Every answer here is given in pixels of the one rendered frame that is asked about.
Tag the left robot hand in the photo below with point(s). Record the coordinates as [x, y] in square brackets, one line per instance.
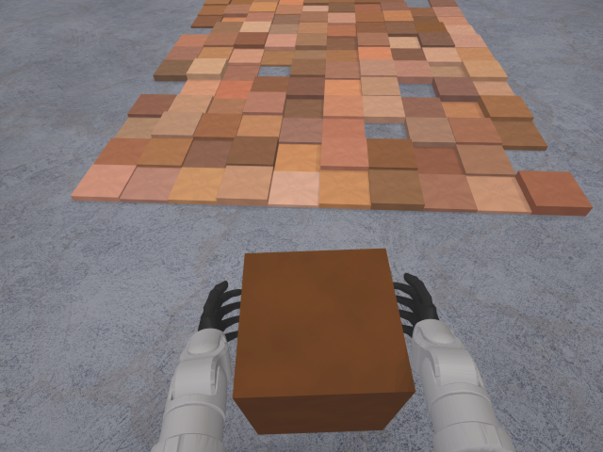
[213, 313]

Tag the carton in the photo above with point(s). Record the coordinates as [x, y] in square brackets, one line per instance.
[320, 345]

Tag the right robot forearm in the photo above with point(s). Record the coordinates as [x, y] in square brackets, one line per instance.
[462, 416]

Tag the left robot forearm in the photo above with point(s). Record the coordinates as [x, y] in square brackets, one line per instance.
[196, 404]

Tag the right robot hand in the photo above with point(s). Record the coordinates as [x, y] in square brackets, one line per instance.
[421, 302]

